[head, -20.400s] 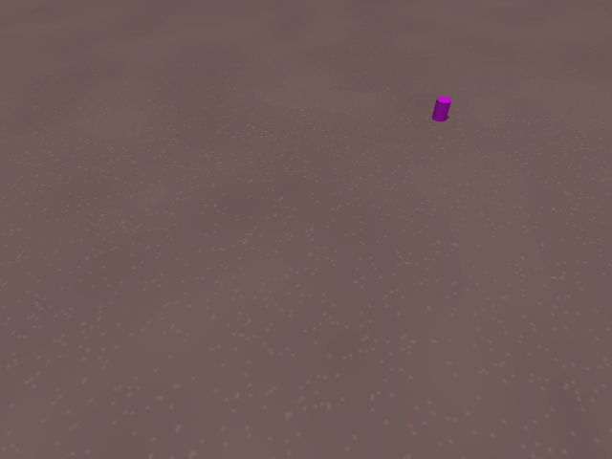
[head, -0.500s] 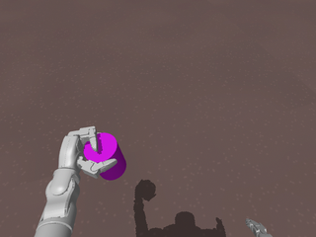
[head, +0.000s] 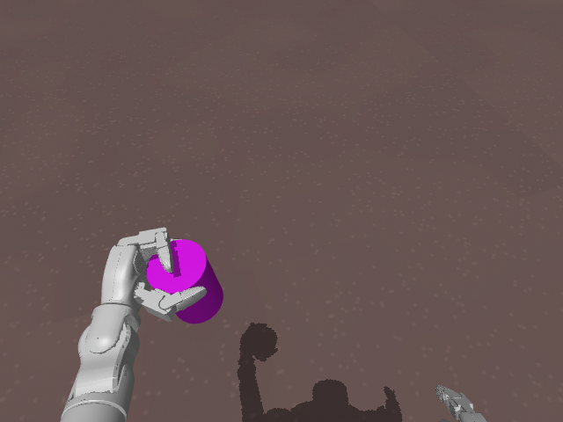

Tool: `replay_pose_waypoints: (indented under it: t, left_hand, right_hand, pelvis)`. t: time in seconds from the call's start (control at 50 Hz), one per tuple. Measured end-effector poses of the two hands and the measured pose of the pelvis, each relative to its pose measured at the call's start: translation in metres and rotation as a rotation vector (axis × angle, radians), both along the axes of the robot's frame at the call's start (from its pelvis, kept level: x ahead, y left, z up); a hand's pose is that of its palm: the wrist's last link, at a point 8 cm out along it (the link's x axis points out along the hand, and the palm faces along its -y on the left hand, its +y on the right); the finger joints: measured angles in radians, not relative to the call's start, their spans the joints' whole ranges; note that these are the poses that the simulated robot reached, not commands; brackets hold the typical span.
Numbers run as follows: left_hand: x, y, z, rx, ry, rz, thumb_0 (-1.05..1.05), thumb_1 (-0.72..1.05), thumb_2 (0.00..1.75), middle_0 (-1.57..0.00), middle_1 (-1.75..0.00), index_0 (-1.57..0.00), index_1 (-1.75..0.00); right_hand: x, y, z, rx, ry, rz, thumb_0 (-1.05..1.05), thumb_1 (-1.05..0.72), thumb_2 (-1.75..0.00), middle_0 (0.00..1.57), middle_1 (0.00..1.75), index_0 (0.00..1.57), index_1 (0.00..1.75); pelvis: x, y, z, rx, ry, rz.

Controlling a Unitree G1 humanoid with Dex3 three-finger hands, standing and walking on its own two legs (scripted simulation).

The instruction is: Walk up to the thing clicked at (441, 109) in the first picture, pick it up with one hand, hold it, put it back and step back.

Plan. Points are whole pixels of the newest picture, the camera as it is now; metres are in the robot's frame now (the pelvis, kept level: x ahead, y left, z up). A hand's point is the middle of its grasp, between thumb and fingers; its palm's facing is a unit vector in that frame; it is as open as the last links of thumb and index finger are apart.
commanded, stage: hold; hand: left
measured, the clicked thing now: (188, 283) +0.33 +0.16 -0.01
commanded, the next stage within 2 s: crouch in 1.48 s
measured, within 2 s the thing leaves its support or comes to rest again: neither
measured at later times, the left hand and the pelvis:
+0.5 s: hand (174, 265) +0.33 +0.17 +0.04, palm faces -0.01 -1.00 -0.02, open 7.0 cm; pelvis +0.00 +0.00 +0.00, yaw +0 degrees
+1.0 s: hand (179, 262) +0.34 +0.17 +0.04, palm faces -0.01 -1.00 -0.03, open 7.0 cm; pelvis +0.00 +0.00 +0.00, yaw +0 degrees
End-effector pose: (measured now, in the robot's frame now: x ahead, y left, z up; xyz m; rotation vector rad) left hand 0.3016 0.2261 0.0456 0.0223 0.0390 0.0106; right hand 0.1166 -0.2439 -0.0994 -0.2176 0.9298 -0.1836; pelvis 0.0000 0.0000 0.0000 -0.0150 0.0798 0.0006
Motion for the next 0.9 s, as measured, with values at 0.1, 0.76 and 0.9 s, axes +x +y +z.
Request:
replay_pose_waypoints:
  t: [0.1, 0.76, 0.9]
  left_hand:
    - [0.000, -0.002, 0.000, 0.004, 0.003, -0.017, -0.04, -0.41, 0.95, -0.53, -1.00, -1.32, -1.45]
    - [0.009, -0.004, -0.001, 0.007, -0.005, -0.013, -0.04, -0.40, 0.95, -0.53, -1.01, -1.29, -1.43]
    - [0.013, -0.003, 0.004, 0.004, -0.012, -0.006, -0.04, -0.40, 0.95, -0.53, -1.01, -1.29, -1.43]
  right_hand:
    - [-0.001, 0.000, 0.000, 0.001, 0.003, -0.002, 0.01, -0.92, -0.90, 0.20, 0.29, 0.20, 0.29]
    - [0.000, 0.004, -0.001, 0.005, 0.012, 0.002, 0.01, -0.92, -0.90, 0.20, 0.29, 0.20, 0.29]
    - [0.000, 0.003, -0.001, 0.008, 0.009, -0.002, 0.01, -0.92, -0.90, 0.20, 0.29, 0.20, 0.29]
  pelvis:
    - [0.001, 0.001, 0.000, -0.001, 0.000, 0.002]
    - [0.004, 0.004, 0.000, -0.004, 0.009, -0.001]
    - [0.005, 0.003, 0.000, -0.005, 0.009, 0.001]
